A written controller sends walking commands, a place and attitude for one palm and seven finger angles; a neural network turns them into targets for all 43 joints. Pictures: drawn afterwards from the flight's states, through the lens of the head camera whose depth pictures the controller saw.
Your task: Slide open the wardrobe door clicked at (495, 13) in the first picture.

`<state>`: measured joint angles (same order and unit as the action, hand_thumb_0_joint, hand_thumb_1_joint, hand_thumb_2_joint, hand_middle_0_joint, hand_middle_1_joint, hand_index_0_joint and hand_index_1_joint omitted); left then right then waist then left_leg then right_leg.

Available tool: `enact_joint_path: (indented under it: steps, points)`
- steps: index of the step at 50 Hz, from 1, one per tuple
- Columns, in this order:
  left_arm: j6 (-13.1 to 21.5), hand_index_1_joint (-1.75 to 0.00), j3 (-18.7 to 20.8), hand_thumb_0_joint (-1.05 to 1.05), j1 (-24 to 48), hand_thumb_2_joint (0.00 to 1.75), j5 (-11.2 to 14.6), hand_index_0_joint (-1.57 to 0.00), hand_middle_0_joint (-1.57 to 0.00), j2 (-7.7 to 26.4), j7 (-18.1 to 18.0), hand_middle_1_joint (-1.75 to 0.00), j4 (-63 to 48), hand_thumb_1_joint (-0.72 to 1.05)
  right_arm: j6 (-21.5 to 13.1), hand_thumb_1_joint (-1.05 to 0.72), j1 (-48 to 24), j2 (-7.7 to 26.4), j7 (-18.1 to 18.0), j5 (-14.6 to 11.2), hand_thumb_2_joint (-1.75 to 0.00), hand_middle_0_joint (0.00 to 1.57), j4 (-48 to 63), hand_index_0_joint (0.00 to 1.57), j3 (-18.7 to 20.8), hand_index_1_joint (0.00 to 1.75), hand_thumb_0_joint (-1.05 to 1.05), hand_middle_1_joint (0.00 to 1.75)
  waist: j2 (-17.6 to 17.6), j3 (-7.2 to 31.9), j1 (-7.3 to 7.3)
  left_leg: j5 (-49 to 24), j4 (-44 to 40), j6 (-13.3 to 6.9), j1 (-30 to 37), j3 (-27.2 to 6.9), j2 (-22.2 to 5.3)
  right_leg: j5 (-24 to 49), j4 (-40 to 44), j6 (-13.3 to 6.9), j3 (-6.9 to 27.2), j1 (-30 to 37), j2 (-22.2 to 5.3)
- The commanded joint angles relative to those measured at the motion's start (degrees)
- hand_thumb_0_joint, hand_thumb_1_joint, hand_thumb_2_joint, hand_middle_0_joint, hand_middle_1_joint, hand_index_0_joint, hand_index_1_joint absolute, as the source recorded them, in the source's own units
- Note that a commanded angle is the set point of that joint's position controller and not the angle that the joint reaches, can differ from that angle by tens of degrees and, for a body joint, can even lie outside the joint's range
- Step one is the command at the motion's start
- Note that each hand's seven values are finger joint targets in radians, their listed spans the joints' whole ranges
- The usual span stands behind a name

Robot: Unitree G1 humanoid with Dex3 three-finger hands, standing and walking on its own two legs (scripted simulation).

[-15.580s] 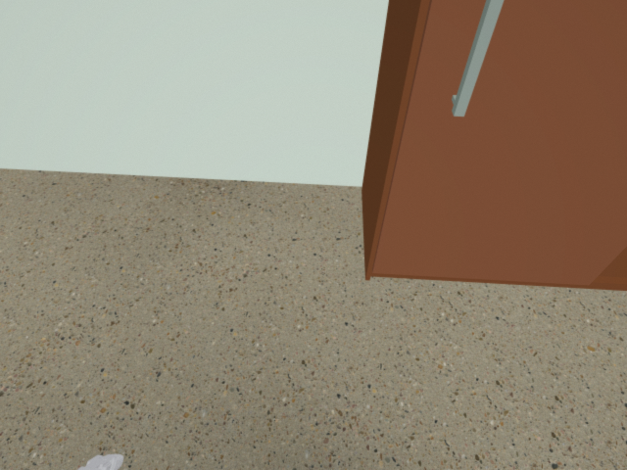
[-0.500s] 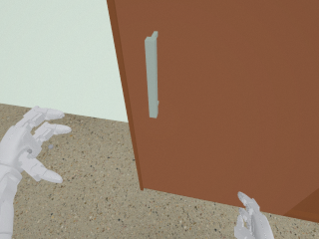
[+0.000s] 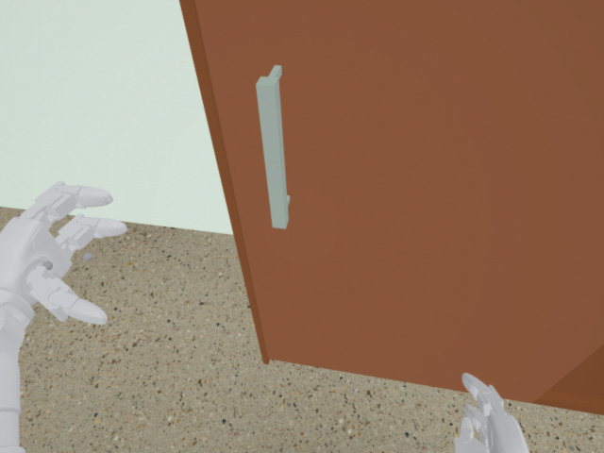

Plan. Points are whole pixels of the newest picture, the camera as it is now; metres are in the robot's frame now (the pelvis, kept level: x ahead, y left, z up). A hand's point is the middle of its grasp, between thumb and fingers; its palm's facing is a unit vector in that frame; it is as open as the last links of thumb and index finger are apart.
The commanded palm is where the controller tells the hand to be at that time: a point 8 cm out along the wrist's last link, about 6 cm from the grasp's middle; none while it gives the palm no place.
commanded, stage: raise the hand with hooked fingers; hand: left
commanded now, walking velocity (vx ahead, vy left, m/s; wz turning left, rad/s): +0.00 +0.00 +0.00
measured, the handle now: (278, 155) +0.52 +0.09 +0.14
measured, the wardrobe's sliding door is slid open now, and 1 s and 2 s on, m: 0.00 0.00 0.00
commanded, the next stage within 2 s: move the hooked fingers beside the handle in 0.18 s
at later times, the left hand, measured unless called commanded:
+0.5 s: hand (99, 247) +0.29 +0.27 +0.16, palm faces -0.01 -1.00 -0.06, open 13.9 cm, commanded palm +0.27 +0.31 +0.17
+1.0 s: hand (153, 211) +0.35 +0.23 +0.16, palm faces -0.05 -1.00 -0.03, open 13.9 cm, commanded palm +0.34 +0.27 +0.16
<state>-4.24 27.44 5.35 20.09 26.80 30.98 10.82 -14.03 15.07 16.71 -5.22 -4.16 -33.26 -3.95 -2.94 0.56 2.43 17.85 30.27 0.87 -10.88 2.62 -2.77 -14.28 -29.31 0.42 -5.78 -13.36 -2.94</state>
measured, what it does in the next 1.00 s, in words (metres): stands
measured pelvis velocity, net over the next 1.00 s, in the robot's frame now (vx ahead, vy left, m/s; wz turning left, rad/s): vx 0.00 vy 0.00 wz -0.01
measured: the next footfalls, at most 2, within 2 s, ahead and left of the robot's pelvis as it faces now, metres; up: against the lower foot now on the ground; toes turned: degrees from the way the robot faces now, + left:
none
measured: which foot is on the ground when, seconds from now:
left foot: down 0.00-1.00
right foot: down 0.00-1.00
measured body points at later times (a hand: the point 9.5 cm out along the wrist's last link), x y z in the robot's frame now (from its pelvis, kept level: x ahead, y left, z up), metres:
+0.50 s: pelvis +0.00 +0.00 +0.00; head -0.01 -0.02 +0.45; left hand +0.28 +0.32 +0.17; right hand +0.18 -0.23 -0.07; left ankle -0.02 +0.13 -0.74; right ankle +0.02 -0.12 -0.74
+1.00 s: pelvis +0.00 +0.00 +0.00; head +0.00 -0.02 +0.45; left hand +0.35 +0.28 +0.16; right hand +0.14 -0.25 -0.09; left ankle -0.02 +0.13 -0.74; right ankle +0.02 -0.12 -0.74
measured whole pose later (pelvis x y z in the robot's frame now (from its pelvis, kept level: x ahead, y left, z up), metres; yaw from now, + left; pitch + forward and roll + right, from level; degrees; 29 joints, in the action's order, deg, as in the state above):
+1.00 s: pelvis +0.00 +0.00 +0.00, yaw +0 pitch +0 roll +0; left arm -2.7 20.6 23.2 15.5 24.6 24.6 27.5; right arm -10.9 16.1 16.3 -6.4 -4.3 -35.3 -3.9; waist -2.4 0.6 0.2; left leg 17.0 29.7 0.8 -13.0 3.1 -2.5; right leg -13.6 -29.4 0.4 -5.1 -16.0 -3.1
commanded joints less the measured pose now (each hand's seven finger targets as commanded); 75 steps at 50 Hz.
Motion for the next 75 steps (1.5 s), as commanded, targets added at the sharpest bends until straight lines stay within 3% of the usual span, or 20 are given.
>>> enact_joint_path:
  steps: [1, 4, 9, 14, 22, 27, 30, 31, 34, 37, 50, 52, 59, 61, 62, 63, 67, 70, 72, 75]
  points:
    - [3.4, -1.2, 6.1, 0.0, 16.6, 0.3, 1.2, -0.3, -0.3, 17.7, -0.8, -1.2, -10.8, -0.5, -3.1, -0.9, -6.4, 6.1, -1.1, -0.2, -0.9, 0.2, 8.8, 0.2, 2.6, 0.3, 0.0, 0.3, -1.8, 8.5, 0.26, -12.9, -5.2, -2.1, 0.9, -2.4, 3.2, 11.2, 4.1, -1.3, 1.5, 4.6, 2.8]
    - [3.1, -1.2, 5.3, 0.0, 17.7, 0.3, 0.7, -0.3, -0.3, 17.4, -0.5, -1.2, -11.9, -0.5, -3.1, -0.9, -6.6, 6.0, -1.4, -0.3, -0.9, 0.2, 9.2, 0.2, 2.5, 0.3, 0.0, 0.3, -3.6, 10.2, -0.04, -13.3, -5.3, -2.1, 2.1, -2.4, 3.4, 11.8, 3.9, -1.3, 1.4, 4.8, 2.7]
    - [2.9, -1.2, 5.3, 0.0, 16.3, 0.3, 1.1, -0.3, -0.3, 16.8, -0.1, -1.2, -9.8, -0.5, -3.0, -0.9, -6.6, 6.0, -1.4, -0.3, -0.9, 0.2, 8.8, 0.2, 2.5, 0.3, 0.0, 0.3, -0.7, 9.7, -0.19, -13.2, -5.3, -2.2, 1.9, -2.6, 3.3, 12.3, 4.0, -1.2, 1.2, 4.6, 2.9]
    - [2.7, -1.2, 5.2, 0.0, 16.9, 0.3, 1.1, -0.3, -0.3, 17.1, 0.1, -1.2, -9.5, -0.5, -2.8, -0.9, -7.1, 6.0, -1.1, -0.4, -0.9, 0.2, 8.9, 0.2, 2.4, 0.3, 0.0, 0.3, -1.4, 9.3, -0.02, -12.7, -5.3, -2.1, 1.7, -2.6, 3.4, 11.6, 4.1, -1.2, 1.3, 4.1, 2.8]
    - [3.6, -1.2, 1.5, 0.0, 26.3, 0.3, -0.1, -0.3, -0.3, 15.8, -1.0, -1.2, -4.8, -0.5, -2.2, -0.9, -6.2, 6.3, -2.1, -0.4, -0.9, 0.2, 7.4, 0.2, 2.4, 0.3, 0.0, 0.3, 0.5, 8.3, -1.8, -9.8, -5.5, -2.2, 1.2, -2.9, 3.1, 8.1, 4.8, -1.1, 1.7, 2.2, 2.7]
    - [4.7, -1.2, 1.5, 0.0, 30.1, 0.3, -1.1, -0.3, -0.3, 16.6, -2.2, -1.2, -4.8, -0.5, -2.1, -0.9, -6.4, 6.0, -2.2, -0.2, -0.9, 0.2, 7.8, 0.2, 2.4, 0.3, 0.0, 0.3, -3.2, 12.7, -1.24, -12.1, -5.0, -2.1, 2.3, -2.7, 3.2, 10.1, 3.9, -1.5, 2.1, 4.2, 2.3]
    - [4.9, -1.2, 1.4, 0.0, 29.3, 0.3, -1.2, -0.3, -0.3, 15.8, -2.7, -1.2, -1.7, -0.5, -2.0, -0.9, -5.7, 6.2, -2.0, -0.2, -0.9, 0.2, 7.5, 0.2, 2.6, 0.3, 0.0, 0.3, -1.2, 12.3, -1.23, -12.7, -5.0, -2.0, 1.5, -2.7, 3.1, 11.6, 3.5, -1.5, 1.7, 4.1, 2.2]
    - [4.7, -1.2, 2.6, 0.0, 28.0, 0.3, -0.9, -0.3, -0.3, 16.9, -2.8, -1.2, 0.3, -0.5, -1.7, -0.9, -5.4, 6.4, -1.8, 0.0, -0.9, 0.2, 7.4, 0.2, 2.6, 0.3, 0.0, 0.3, 1.6, 11.3, -0.74, -13.0, -4.9, -2.1, 0.0, -2.7, 2.9, 11.9, 3.6, -1.5, 1.8, 4.9, 2.3]
    - [4.4, -1.2, -0.6, 0.0, 31.3, 0.3, -1.7, -0.3, -0.3, 14.2, -3.0, -1.2, -0.4, -0.5, -1.3, -0.9, -5.8, 6.3, -1.6, -0.4, -0.9, 0.2, 8.0, 0.2, 2.7, 0.3, 0.0, 0.3, -2.7, 11.8, -1.29, -12.5, -5.2, -1.9, 0.7, -2.4, 3.0, 11.4, 3.2, -1.6, 1.9, 3.4, 2.1]
    - [4.4, -1.2, 0.4, 0.0, 31.4, 0.3, -1.7, -0.3, -0.3, 15.1, -4.0, -1.2, -0.3, -0.5, -1.1, -0.9, -5.2, 6.6, -1.5, -0.3, -0.9, 0.2, 8.0, 0.2, 3.0, 0.3, 0.0, 0.3, 0.2, 13.4, -1.03, -13.8, -4.8, -2.1, 0.6, -2.2, 2.9, 12.9, 3.0, -1.5, 2.1, 4.6, 2.1]
    - [5.9, -1.2, -3.8, 0.0, 43.8, 0.3, -3.9, -0.3, -0.3, 12.8, -7.1, -1.2, 5.9, -0.5, 0.4, -0.9, -2.8, 6.8, -2.2, -0.2, -0.9, 0.2, 5.6, 0.2, 3.3, 0.3, 0.0, 0.3, 0.0, 14.0, -3.42, -12.6, -4.8, -2.2, 0.8, -1.9, 2.6, 12.0, 3.2, -1.6, 2.4, 2.6, 2.1]
    - [6.0, -1.2, -4.3, 0.0, 44.9, 0.3, -3.8, -0.3, -0.3, 12.5, -7.3, -1.2, 7.6, -0.5, 0.6, -0.9, -2.4, 6.9, -2.0, -0.1, -0.9, 0.2, 5.3, 0.2, 3.3, 0.3, 0.0, 0.3, 1.9, 14.6, -3.49, -12.7, -4.7, -2.4, 0.5, -2.0, 2.5, 12.5, 3.2, -1.5, 2.6, 3.0, 2.1]
    - [6.8, -1.2, -5.6, 0.0, 48.7, 0.3, -5.2, -0.3, -0.3, 11.2, -8.9, -1.2, 11.6, -0.5, 1.9, -0.9, -1.3, 6.8, -1.5, 0.0, -0.9, 0.2, 4.7, 0.2, 3.6, 0.3, 0.0, 0.3, 0.1, 16.5, -3.61, -14.8, -4.1, -2.2, 0.3, -1.5, 2.6, 15.4, 2.2, -1.7, 2.7, 3.3, 1.9]
    - [7.4, -1.2, -5.2, 0.0, 48.8, 0.3, -5.5, -0.3, -0.3, 11.8, -9.6, -1.2, 12.3, -0.5, 2.3, -0.9, -0.8, 7.0, -1.3, 0.2, -0.9, 0.2, 4.5, 0.2, 3.8, 0.3, 0.0, 0.3, 2.9, 17.1, -3.25, -16.3, -3.9, -2.4, -0.2, -1.7, 2.4, 16.7, 1.8, -1.7, 2.7, 4.5, 2.0]
    - [7.8, -1.2, -5.7, 0.0, 49.9, 0.3, -5.6, -0.3, -0.3, 11.2, -9.9, -1.2, 11.0, -0.5, 2.4, -0.9, -0.9, 6.8, -1.1, 0.1, -0.9, 0.2, 4.8, 0.2, 3.8, 0.3, 0.0, 0.3, 0.8, 17.7, -3.22, -16.4, -4.1, -2.3, 0.3, -1.7, 2.4, 16.9, 1.7, -1.8, 2.8, 4.4, 1.9]
    - [7.9, -1.2, -6.7, 0.0, 49.8, 0.3, -5.7, -0.3, -0.3, 9.7, -10.0, -1.2, 11.4, -0.5, 2.4, -0.9, -0.8, 6.6, -1.0, 0.2, -0.9, 0.2, 4.7, 0.2, 3.8, 0.3, 0.0, 0.3, -0.4, 18.0, -3.3, -17.2, -4.0, -2.2, 1.0, -1.6, 2.4, 17.5, 1.5, -1.9, 2.6, 4.2, 2.0]
    - [7.8, -1.2, -7.2, 0.0, 51.9, 0.3, -6.0, -0.3, -0.3, 9.2, -11.2, -1.2, 15.7, -0.5, 3.3, -0.9, 0.1, 7.0, -1.0, 0.1, -0.9, 0.2, 3.8, 0.2, 4.0, 0.3, 0.0, 0.3, 3.3, 15.3, -4.14, -14.9, -4.2, -2.4, -1.0, -1.4, 2.2, 15.8, 2.1, -1.6, 2.7, 2.7, 2.1]
    - [8.6, -1.2, -8.5, 0.0, 57.0, 0.3, -7.2, -0.3, -0.3, 8.9, -12.3, -1.2, 16.6, -0.5, 3.9, -0.9, 0.9, 6.9, -1.1, 0.2, -0.9, 0.2, 3.0, 0.2, 4.1, 0.3, 0.0, 0.3, -0.1, 16.2, -4.9, -14.5, -3.8, -2.2, -0.4, -1.6, 2.4, 14.8, 1.9, -1.8, 2.9, 1.4, 2.1]
    - [9.6, -1.2, -7.6, 0.0, 59.0, 0.3, -7.3, -0.3, -0.3, 10.0, -13.0, -1.2, 17.4, -0.5, 4.2, -0.9, 1.6, 7.0, -1.0, 0.4, -0.9, 0.2, 2.7, 0.2, 4.2, 0.3, 0.0, 0.3, 2.5, 17.8, -5.05, -14.8, -3.5, -2.5, -0.4, -1.6, 2.4, 15.5, 1.8, -1.7, 3.0, 2.6, 2.3]
    - [10.9, -1.2, -7.4, 0.0, 61.3, 0.3, -7.7, -0.3, -0.3, 10.2, -13.4, -1.2, 20.9, -0.5, 4.5, -0.9, 2.4, 7.0, -0.9, 0.6, -0.9, 0.2, 2.0, 0.2, 4.1, 0.3, 0.0, 0.3, 1.9, 18.1, -5.28, -14.6, -3.4, -2.4, -1.3, -1.5, 2.5, 16.0, 1.6, -1.8, 3.1, 2.8, 2.2]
